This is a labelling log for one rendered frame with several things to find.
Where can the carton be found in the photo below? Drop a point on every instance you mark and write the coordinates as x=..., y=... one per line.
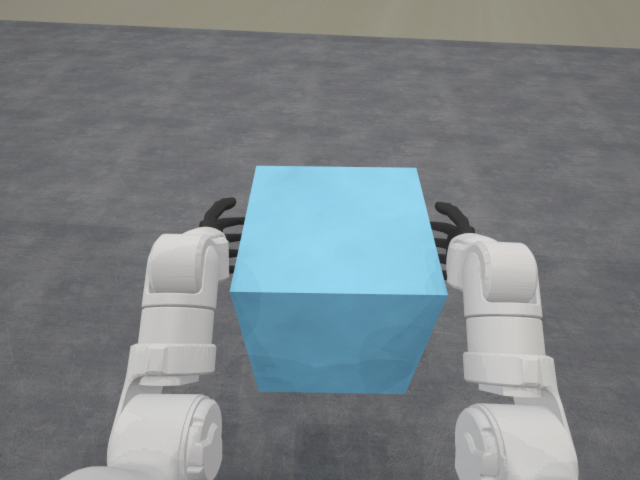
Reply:
x=337, y=284

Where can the robot left forearm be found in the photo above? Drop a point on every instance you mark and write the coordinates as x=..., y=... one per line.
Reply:
x=180, y=294

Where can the robot right forearm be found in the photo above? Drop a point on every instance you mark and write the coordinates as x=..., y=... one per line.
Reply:
x=501, y=294

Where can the right robot upper arm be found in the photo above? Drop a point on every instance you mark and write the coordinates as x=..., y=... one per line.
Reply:
x=512, y=442

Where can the robot left hand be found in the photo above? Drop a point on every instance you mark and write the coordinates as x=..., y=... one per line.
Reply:
x=211, y=220

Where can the robot right hand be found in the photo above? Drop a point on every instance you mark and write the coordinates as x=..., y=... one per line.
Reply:
x=462, y=227

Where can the left robot upper arm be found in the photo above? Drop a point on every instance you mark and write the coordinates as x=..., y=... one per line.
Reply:
x=163, y=437

